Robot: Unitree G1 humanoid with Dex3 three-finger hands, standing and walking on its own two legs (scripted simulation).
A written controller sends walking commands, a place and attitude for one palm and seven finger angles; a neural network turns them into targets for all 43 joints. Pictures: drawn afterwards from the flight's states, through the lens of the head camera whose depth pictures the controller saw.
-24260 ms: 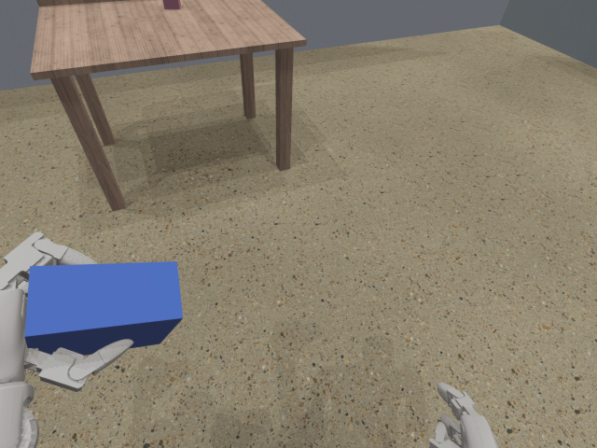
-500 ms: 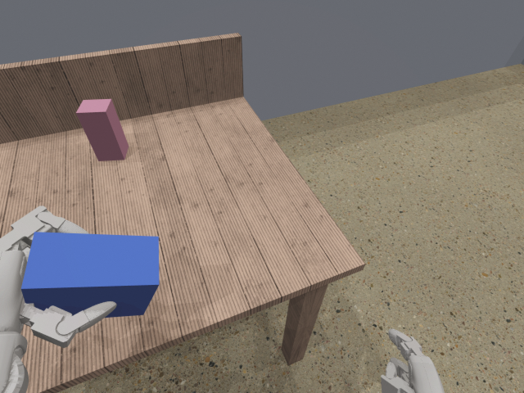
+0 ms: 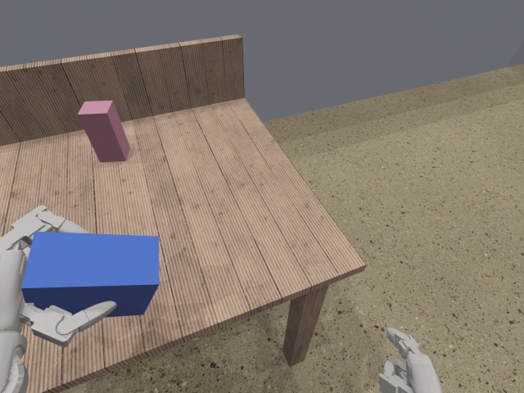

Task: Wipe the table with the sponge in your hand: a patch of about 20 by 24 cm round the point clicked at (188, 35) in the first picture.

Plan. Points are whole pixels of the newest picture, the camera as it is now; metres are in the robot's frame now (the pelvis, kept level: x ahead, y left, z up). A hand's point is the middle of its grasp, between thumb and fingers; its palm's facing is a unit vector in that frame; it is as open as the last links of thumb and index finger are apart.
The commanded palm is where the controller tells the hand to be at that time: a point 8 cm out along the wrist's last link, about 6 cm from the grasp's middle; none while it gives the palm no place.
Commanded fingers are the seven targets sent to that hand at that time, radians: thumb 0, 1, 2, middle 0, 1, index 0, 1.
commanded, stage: shuffle to correct the standing spot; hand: left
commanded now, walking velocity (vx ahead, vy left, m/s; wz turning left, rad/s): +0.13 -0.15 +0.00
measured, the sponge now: (115, 278) +0.23 +0.19 +0.13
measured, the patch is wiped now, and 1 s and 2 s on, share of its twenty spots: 0.00 0.00 0.00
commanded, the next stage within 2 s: come to a stop and stand still in 0.14 s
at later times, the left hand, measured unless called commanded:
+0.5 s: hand (58, 267) +0.22 +0.25 +0.16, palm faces +0.34 -0.86 -0.39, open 10.4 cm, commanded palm +0.15 +0.29 +0.18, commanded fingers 0.00 0.10 1.30 -1.20 -1.60 -1.20 -1.60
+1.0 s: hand out of the picture +0.20 +0.32 +0.16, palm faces +0.33 -0.87 -0.36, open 10.4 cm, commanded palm +0.14 +0.35 +0.18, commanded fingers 0.00 0.10 1.30 -1.20 -1.60 -1.20 -1.60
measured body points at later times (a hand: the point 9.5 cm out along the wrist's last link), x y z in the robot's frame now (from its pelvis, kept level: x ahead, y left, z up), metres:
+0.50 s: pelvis -0.02 +0.01 -0.01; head +0.01 +0.01 +0.44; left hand +0.20 +0.29 +0.18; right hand +0.15 -0.24 -0.08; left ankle +0.00 +0.14 -0.74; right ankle -0.01 -0.05 -0.74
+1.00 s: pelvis -0.03 +0.07 +0.01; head -0.01 +0.10 +0.45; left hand +0.17 +0.36 +0.18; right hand +0.17 -0.14 -0.05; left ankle +0.00 +0.15 -0.74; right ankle -0.01 -0.05 -0.74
